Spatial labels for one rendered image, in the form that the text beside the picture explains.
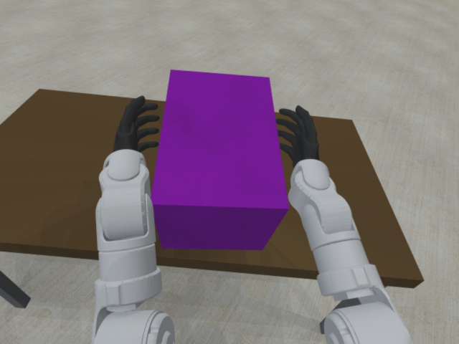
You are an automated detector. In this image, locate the robot left upper arm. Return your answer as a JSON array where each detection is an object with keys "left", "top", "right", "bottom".
[{"left": 93, "top": 310, "right": 175, "bottom": 344}]

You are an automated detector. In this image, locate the right robot hand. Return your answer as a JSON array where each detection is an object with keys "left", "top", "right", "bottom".
[{"left": 275, "top": 105, "right": 320, "bottom": 169}]

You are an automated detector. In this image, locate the robot right upper arm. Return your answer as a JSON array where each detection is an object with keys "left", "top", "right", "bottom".
[{"left": 324, "top": 302, "right": 411, "bottom": 344}]

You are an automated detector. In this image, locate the robot right forearm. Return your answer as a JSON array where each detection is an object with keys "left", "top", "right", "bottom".
[{"left": 288, "top": 159, "right": 412, "bottom": 344}]

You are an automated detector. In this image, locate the left robot hand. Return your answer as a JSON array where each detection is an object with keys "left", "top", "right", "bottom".
[{"left": 113, "top": 96, "right": 159, "bottom": 152}]

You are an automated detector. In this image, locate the carton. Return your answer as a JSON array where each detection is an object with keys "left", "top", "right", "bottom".
[{"left": 151, "top": 70, "right": 289, "bottom": 250}]

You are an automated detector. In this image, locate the table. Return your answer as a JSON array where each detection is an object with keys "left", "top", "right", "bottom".
[{"left": 0, "top": 89, "right": 424, "bottom": 334}]

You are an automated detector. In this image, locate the robot left forearm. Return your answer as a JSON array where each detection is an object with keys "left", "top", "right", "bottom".
[{"left": 91, "top": 149, "right": 162, "bottom": 344}]

